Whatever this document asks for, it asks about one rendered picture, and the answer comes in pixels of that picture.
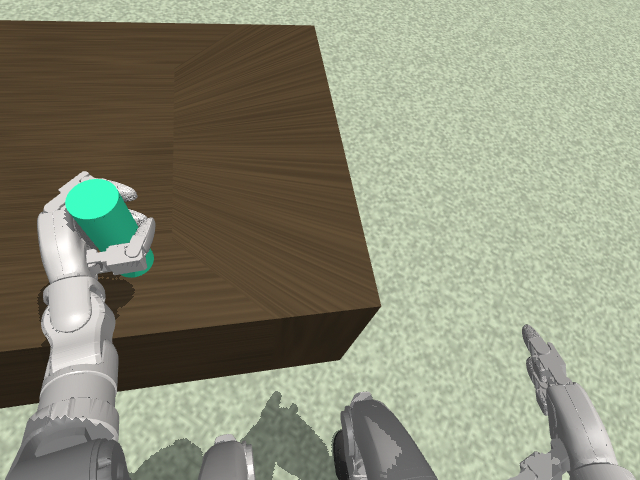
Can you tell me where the left robot arm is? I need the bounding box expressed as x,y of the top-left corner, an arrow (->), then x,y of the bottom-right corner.
5,275 -> 131,480

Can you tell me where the can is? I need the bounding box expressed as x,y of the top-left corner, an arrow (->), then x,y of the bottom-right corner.
65,179 -> 154,278

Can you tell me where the right robot arm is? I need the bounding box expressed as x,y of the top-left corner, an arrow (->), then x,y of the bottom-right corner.
569,463 -> 636,480

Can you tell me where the right robot foot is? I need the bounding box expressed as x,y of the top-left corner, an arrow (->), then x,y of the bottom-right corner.
333,430 -> 349,480

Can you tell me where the left robot hand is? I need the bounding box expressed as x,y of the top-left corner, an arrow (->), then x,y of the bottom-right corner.
37,171 -> 156,284

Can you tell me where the right robot hand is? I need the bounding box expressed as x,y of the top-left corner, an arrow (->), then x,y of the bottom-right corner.
508,324 -> 619,480

